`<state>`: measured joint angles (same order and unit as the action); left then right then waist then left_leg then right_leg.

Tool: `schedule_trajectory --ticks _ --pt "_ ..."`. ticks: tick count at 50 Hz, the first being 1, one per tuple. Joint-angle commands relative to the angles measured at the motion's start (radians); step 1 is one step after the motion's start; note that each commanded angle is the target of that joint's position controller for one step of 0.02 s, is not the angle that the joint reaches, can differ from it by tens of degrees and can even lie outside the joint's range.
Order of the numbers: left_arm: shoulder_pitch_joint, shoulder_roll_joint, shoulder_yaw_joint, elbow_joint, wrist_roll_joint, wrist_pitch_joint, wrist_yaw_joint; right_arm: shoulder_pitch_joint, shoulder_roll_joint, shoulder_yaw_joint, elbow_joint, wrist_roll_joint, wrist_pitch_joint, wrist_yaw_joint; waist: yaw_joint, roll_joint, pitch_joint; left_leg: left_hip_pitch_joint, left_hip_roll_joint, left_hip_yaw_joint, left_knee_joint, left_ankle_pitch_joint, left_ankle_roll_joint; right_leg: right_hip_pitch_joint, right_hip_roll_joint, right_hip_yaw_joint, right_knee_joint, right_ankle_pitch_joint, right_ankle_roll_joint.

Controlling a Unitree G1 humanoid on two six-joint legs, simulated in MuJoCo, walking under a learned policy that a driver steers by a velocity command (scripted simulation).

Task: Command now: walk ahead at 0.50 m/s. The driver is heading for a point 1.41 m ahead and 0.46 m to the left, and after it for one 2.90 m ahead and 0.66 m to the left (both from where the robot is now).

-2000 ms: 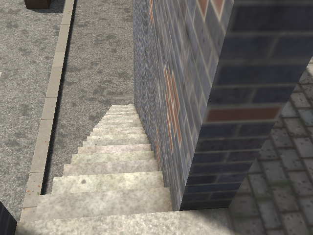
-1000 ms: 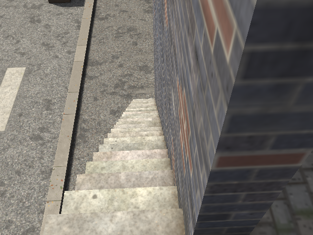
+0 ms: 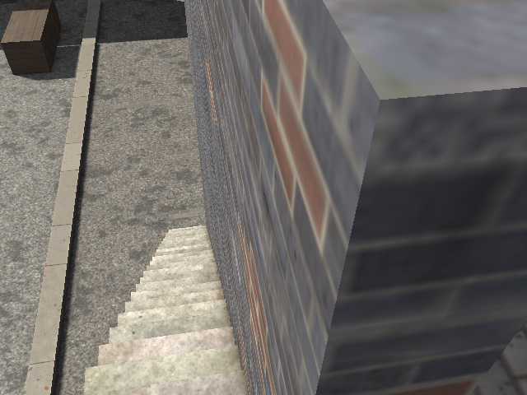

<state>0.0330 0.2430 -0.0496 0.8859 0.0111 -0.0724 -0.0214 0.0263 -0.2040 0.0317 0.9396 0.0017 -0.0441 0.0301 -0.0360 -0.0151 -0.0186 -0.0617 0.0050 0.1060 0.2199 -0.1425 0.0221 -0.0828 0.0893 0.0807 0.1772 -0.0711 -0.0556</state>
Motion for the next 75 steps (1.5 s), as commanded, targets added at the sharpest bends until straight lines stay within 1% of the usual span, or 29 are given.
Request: schedule_trajectory --ticks 1,6,7,9,10,16,20,21,24,31,32,34,41,42,44,45,46,51,53,56,57,58,59,60,61,69,70,72,75 --pt "-0.051 0.097 0.019 -0.055 0.002 -0.009 0.004 -0.067 -0.102 -0.024 -0.057 0.000 -0.010 -0.006 0.006 0.010 -0.064 -0.010 0.167 -0.134 -0.034 0.150 -0.010 0.071 -0.195 0.166 -0.010 0.197 0.016" --pt "-0.072 0.107 0.019 -0.054 0.006 -0.002 0.002 -0.081 -0.109 -0.032 -0.060 0.000 -0.008 -0.009 0.008 0.019 -0.067 -0.012 0.170 -0.132 -0.040 0.117 -0.016 0.082 -0.196 0.173 -0.029 0.192 0.015" --pt "-0.096 0.090 0.010 -0.070 0.019 -0.009 0.007 -0.101 -0.085 -0.022 -0.073 -0.002 -0.016 -0.014 0.008 0.029 -0.076 -0.010 0.173 -0.137 -0.039 0.128 -0.022 0.081 -0.194 0.168 -0.029 0.187 0.017" --pt "-0.093 0.097 0.008 -0.067 0.018 -0.013 0.009 -0.103 -0.092 -0.023 -0.076 -0.001 -0.019 -0.016 0.010 0.030 -0.082 -0.006 0.175 -0.137 -0.035 0.118 -0.024 0.079 -0.194 0.172 -0.035 0.183 0.020" --pt "-0.075 0.085 0.002 -0.059 0.017 -0.017 0.014 -0.075 -0.102 -0.025 -0.049 -0.009 -0.020 -0.017 0.008 0.002 -0.102 0.016 0.183 -0.151 -0.028 0.113 -0.020 0.082 -0.189 0.163 -0.035 0.148 0.016" --pt "-0.049 0.108 0.001 -0.046 0.020 -0.020 0.009 -0.064 -0.116 -0.032 -0.013 -0.009 -0.016 -0.012 0.014 0.038 -0.061 -0.007 0.180 -0.144 -0.004 0.109 -0.021 0.060 -0.188 0.167 -0.036 0.141 0.012" --pt "-0.022 0.108 0.004 -0.028 0.014 -0.016 0.008 -0.039 -0.122 -0.042 0.016 -0.008 -0.009 -0.010 0.011 0.023 -0.046 -0.014 0.177 -0.140 0.031 0.088 -0.021 0.033 -0.180 0.160 -0.026 0.119 0.012" --pt "-0.057 0.084 -0.002 -0.054 0.001 -0.016 0.002 -0.088 -0.104 -0.035 -0.008 -0.007 -0.005 -0.003 0.016 0.029 -0.032 -0.011 0.179 -0.141 0.042 0.122 -0.013 -0.001 -0.191 0.156 -0.044 0.131 0.016" --pt "-0.039 0.096 0.005 -0.051 -0.001 -0.013 0.002 -0.067 -0.112 -0.041 0.000 -0.007 0.002 -0.001 0.008 0.020 -0.063 0.007 0.179 -0.143 0.072 0.122 -0.012 -0.003 -0.188 0.151 -0.038 0.121 0.021" --pt "-0.019 0.104 0.018 -0.064 -0.002 0.004 0.006 -0.045 -0.122 -0.056 0.014 -0.012 0.015 0.000 0.008 0.018 -0.048 -0.031 0.173 -0.147 0.109 0.058 -0.017 -0.029 -0.183 0.149 -0.031 0.065 0.022" --pt "0.058 0.124 0.028 -0.014 -0.010 0.026 0.018 0.004 -0.122 -0.055 0.032 -0.014 0.006 0.003 0.011 0.006 -0.054 -0.013 0.171 -0.159 0.076 0.003 -0.005 -0.063 -0.154 0.142 -0.027 -0.064 0.017" --pt "0.063 0.120 0.032 -0.019 -0.005 0.035 0.022 -0.006 -0.135 -0.062 0.035 -0.019 0.010 0.004 0.017 0.032 -0.002 -0.041 0.172 -0.158 0.078 -0.023 0.001 -0.104 -0.150 0.143 -0.037 -0.093 0.017" --pt "0.094 0.124 0.047 -0.018 -0.002 0.044 0.025 0.024 -0.136 -0.071 0.032 -0.016 0.019 0.002 0.009 0.010 -0.019 -0.057 0.159 -0.152 0.114 -0.050 0.019 -0.126 -0.153 0.159 -0.050 -0.117 0.026" --pt "0.057 0.083 0.037 -0.025 -0.005 0.030 -0.001 0.023 -0.128 -0.066 0.050 -0.008 0.021 0.024 -0.002 -0.013 0.015 -0.098 0.153 -0.118 0.143 -0.023 0.001 -0.091 -0.189 0.176 -0.069 -0.056 0.020" --pt "0.071 0.102 0.045 -0.022 -0.008 0.025 -0.015 0.055 -0.137 -0.067 0.061 -0.004 0.022 0.038 -0.008 -0.029 -0.027 -0.069 0.145 -0.120 0.145 -0.015 -0.003 -0.081 -0.199 0.182 -0.062 -0.071 0.020" --pt "0.131 0.143 0.057 0.001 -0.006 0.038 0.010 0.066 -0.134 -0.068 0.053 -0.017 0.018 0.019 0.003 -0.004 -0.055 -0.035 0.150 -0.145 0.125 -0.045 0.008 -0.112 -0.166 0.168 -0.071 -0.171 0.027" --pt "0.131 0.146 0.059 0.001 -0.003 0.043 0.020 0.054 -0.145 -0.070 0.051 -0.020 0.018 0.014 0.004 0.021 -0.019 -0.052 0.154 -0.150 0.120 -0.052 0.014 -0.129 -0.160 0.159 -0.075 -0.179 0.029" --pt "0.149 0.126 0.059 -0.003 -0.004 0.048 0.025 0.080 -0.146 -0.072 0.052 -0.018 0.019 0.006 0.006 0.026 -0.003 -0.088 0.157 -0.155 0.112 -0.082 0.020 -0.128 -0.152 0.148 -0.065 -0.160 0.028" --pt "0.156 0.111 0.050 0.001 -0.004 0.048 0.024 0.093 -0.131 -0.064 0.056 -0.020 0.017 0.009 0.004 0.015 -0.009 -0.082 0.154 -0.155 0.085 -0.133 0.015 -0.129 -0.155 0.162 -0.111 -0.244 0.034" --pt "0.135 0.113 0.045 -0.009 -0.005 0.045 0.023 0.090 -0.135 -0.060 0.052 -0.023 0.011 0.007 0.002 0.016 0.009 -0.089 0.153 -0.159 0.058 -0.129 0.014 -0.124 -0.152 0.163 -0.133 -0.243 0.041" --pt "0.081 0.102 0.041 -0.034 0.001 0.032 0.005 0.054 -0.144 -0.059 0.048 -0.013 0.011 0.019 0.002 -0.003 0.051 -0.157 0.145 -0.120 0.086 -0.088 0.008 -0.081 -0.174 0.167 -0.129 -0.167 0.024" --pt "0.082 0.103 0.040 -0.039 0.002 0.025 -0.002 0.058 -0.137 -0.056 0.045 -0.010 0.007 0.023 0.003 -0.021 0.007 -0.144 0.141 -0.119 0.088 -0.073 0.005 -0.055 -0.182 0.177 -0.123 -0.170 0.018" --pt "0.146 0.123 0.045 -0.010 -0.010 0.035 0.016 0.104 -0.124 -0.052 0.049 -0.017 -0.002 0.010 0.003 0.008 -0.056 -0.057 0.149 -0.159 0.044 -0.097 0.011 -0.083 -0.157 0.168 -0.130 -0.250 0.032" --pt "0.146 0.126 0.044 -0.010 -0.010 0.035 0.022 0.094 -0.137 -0.053 0.048 -0.018 -0.003 0.005 0.009 0.035 -0.014 -0.071 0.156 -0.170 0.029 -0.115 0.015 -0.093 -0.150 0.155 -0.131 -0.216 0.039" --pt "0.139 0.117 0.039 -0.012 -0.009 0.034 0.024 0.080 -0.133 -0.052 0.045 -0.019 -0.004 0.002 0.014 0.041 -0.005 -0.081 0.163 -0.177 0.017 -0.113 0.015 -0.084 -0.146 0.152 -0.124 -0.169 0.041" --pt "0.100 0.101 0.022 -0.023 -0.005 0.015 0.022 0.045 -0.130 -0.047 0.028 -0.010 -0.014 -0.004 0.020 0.027 -0.011 -0.060 0.169 -0.180 -0.010 -0.037 0.007 -0.036 -0.147 0.154 -0.107 -0.035 0.035" --pt "0.006 0.073 0.006 -0.083 0.010 -0.006 0.010 -0.037 -0.112 -0.041 0.000 -0.005 -0.010 -0.007 0.025 0.034 0.003 -0.104 0.171 -0.163 -0.007 0.035 -0.010 0.015 -0.175 0.177 -0.124 0.094 0.031" --pt "0.006 0.088 0.006 -0.083 0.008 -0.016 0.007 -0.033 -0.117 -0.040 -0.012 0.004 -0.013 -0.010 0.015 0.002 -0.068 -0.069 0.168 -0.162 0.001 0.076 -0.017 0.073 -0.181 0.173 -0.093 0.188 0.031" --pt "0.001 0.089 0.000 -0.090 0.006 -0.019 0.006 -0.043 -0.119 -0.037 -0.020 0.001 -0.011 -0.009 0.014 0.007 -0.081 -0.038 0.168 -0.163 0.003 0.094 -0.018 0.068 -0.183 0.167 -0.087 0.179 0.031"
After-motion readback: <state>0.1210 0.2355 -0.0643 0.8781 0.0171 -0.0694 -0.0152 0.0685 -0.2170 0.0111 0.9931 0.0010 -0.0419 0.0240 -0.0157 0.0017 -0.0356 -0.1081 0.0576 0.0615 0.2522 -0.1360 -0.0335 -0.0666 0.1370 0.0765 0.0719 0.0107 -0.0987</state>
